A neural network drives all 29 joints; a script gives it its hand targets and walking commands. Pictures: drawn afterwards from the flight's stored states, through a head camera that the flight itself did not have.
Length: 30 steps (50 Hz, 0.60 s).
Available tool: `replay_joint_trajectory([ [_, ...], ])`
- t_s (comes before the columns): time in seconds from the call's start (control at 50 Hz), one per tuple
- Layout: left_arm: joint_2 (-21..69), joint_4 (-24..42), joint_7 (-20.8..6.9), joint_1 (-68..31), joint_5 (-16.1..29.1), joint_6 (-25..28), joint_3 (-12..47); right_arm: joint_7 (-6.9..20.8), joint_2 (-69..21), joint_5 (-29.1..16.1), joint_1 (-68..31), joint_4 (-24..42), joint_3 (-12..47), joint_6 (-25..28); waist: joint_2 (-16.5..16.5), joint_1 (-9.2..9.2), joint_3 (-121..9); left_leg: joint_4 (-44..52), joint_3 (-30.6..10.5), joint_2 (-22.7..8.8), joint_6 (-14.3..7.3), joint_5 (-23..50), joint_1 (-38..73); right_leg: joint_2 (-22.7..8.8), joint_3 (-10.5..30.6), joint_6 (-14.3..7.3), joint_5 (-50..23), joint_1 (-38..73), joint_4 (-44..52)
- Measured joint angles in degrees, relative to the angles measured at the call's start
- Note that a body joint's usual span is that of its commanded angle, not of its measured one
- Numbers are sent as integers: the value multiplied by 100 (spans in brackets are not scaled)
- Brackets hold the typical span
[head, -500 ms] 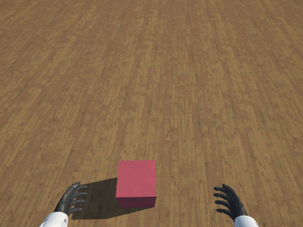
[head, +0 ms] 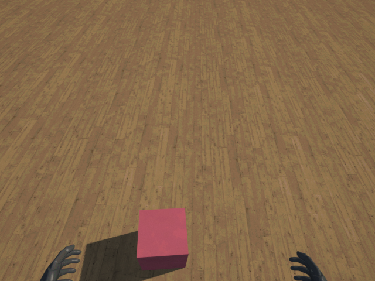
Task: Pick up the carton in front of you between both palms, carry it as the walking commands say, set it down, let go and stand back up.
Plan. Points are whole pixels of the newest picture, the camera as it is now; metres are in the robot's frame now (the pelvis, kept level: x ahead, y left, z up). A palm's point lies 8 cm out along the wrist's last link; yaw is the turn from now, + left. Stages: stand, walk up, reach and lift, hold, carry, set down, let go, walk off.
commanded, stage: stand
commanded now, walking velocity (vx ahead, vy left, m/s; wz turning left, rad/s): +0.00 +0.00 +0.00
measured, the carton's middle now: (163, 239) +0.39 +0.08 -0.65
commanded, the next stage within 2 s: none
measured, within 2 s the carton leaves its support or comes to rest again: neither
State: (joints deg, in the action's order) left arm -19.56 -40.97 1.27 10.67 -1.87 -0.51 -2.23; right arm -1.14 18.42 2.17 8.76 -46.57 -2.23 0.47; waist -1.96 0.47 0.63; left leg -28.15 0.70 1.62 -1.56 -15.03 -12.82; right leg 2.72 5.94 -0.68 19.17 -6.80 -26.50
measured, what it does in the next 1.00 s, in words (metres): stands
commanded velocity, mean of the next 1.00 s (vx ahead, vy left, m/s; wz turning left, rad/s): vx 0.00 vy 0.00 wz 0.00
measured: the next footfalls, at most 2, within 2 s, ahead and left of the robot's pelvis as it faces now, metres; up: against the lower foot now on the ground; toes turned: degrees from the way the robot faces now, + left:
none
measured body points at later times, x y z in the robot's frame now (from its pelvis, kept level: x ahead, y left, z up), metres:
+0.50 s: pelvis -0.01 +0.01 +0.00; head -0.01 +0.02 +0.45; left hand +0.11 +0.30 -0.11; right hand +0.10 -0.30 -0.10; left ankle +0.00 +0.10 -0.74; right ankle -0.06 -0.12 -0.74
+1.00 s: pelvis -0.03 +0.01 +0.01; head -0.03 +0.02 +0.46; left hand +0.08 +0.31 -0.11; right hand +0.07 -0.31 -0.10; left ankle +0.00 +0.10 -0.74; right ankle -0.06 -0.12 -0.74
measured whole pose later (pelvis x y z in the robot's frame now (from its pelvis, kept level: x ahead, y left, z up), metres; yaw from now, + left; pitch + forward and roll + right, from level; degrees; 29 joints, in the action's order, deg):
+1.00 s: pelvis -0.03 +0.01 +0.01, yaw +0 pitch -3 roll +0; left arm -22.1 -54.2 1.1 9.0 -1.1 0.6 -0.5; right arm -0.7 20.8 1.0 6.9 -59.0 -1.4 1.1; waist -1.0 0.4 2.0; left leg -21.2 0.9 1.8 -2.0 -9.5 -9.3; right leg 2.1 6.2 -0.1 14.0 -3.6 -20.2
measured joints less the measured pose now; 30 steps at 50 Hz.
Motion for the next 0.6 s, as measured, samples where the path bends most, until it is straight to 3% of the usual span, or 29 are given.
replay_joint_trajectory([
  [0.6,-133,-901,2,12,42,97,136,26,168,-68,-157,-872,40,47,56,0,75,480,29,28,-41,354,271,-55,36,52,-334,240,434],
])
